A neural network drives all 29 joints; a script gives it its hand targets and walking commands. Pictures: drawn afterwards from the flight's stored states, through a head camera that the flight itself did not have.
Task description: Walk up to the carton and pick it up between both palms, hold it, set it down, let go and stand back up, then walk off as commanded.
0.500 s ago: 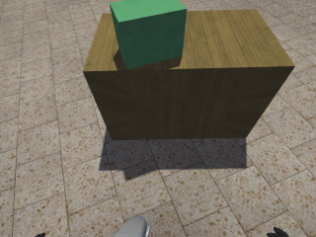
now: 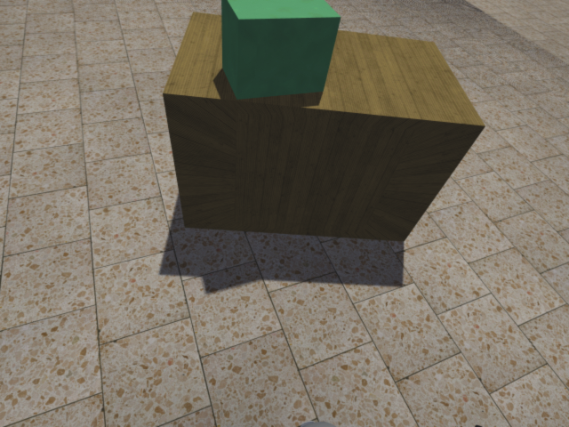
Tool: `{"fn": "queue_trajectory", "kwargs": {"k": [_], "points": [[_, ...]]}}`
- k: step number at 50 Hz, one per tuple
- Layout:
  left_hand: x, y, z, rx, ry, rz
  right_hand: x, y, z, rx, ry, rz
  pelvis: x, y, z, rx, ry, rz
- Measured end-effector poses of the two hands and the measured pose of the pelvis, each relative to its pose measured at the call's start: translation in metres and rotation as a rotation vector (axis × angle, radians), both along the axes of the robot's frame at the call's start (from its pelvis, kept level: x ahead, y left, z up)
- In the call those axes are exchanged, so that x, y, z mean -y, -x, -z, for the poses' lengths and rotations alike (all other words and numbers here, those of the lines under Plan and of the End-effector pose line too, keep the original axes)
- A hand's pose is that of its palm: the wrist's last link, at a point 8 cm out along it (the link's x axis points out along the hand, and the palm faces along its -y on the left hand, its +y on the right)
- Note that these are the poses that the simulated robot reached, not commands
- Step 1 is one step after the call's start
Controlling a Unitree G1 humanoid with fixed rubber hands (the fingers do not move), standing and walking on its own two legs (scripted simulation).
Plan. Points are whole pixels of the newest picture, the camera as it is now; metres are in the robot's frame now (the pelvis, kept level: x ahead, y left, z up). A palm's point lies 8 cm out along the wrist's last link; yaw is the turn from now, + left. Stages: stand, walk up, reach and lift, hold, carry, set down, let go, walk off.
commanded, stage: walk off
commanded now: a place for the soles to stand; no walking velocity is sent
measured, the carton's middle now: (276, 44) +1.10 +0.03 -0.01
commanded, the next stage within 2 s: stand in 0.82 s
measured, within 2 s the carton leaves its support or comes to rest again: neither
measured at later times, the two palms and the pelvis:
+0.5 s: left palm out of the picture +0.08 +0.32 -0.10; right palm out of the picture +0.03 -0.31 -0.10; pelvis -0.01 +0.00 +0.00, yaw +0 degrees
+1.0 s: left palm out of the picture +0.13 +0.28 -0.10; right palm out of the picture +0.09 -0.33 -0.10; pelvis +0.02 -0.03 +0.00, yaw +0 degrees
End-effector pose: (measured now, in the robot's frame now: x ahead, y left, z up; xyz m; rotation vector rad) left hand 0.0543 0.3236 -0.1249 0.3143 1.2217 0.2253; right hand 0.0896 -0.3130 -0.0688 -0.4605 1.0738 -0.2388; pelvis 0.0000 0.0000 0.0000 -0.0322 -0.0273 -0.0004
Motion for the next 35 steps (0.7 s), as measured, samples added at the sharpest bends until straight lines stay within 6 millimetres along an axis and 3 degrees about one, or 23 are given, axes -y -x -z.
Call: {"fn": "queue_trajectory", "kwargs": {"k": [6,12,18,23,30,35], "points": [[0.005,0.047,-0.003,-0.062,-0.025,0.007,0.009,0.009,0.011,0.059,-0.050,0.020,0.007,0.018,0.006,-0.001,-0.007,0.038],[0.013,0.056,-0.026,-0.006,-0.045,-0.010,0.010,0.028,0.025,0.010,-0.114,0.055,0.009,0.020,-0.005,0.016,-0.018,0.028],[-0.001,0.020,-0.030,0.080,-0.060,0.005,0.002,0.038,0.036,-0.031,-0.113,0.044,-0.001,0.020,0.000,0.013,-0.011,-0.021],[-0.002,-0.011,-0.027,0.095,-0.045,0.044,-0.005,0.048,0.033,-0.026,-0.102,0.064,-0.004,0.016,0.000,0.011,-0.038,-0.005],[0.017,-0.043,-0.027,0.106,-0.039,0.099,0.025,0.068,0.031,-0.089,-0.058,0.104,0.011,0.011,0.000,0.017,-0.038,0.028],[0.037,-0.050,-0.023,0.108,-0.039,0.089,0.043,0.061,0.040,-0.117,-0.067,0.131,0.025,0.006,0.005,0.018,-0.029,0.019]]}}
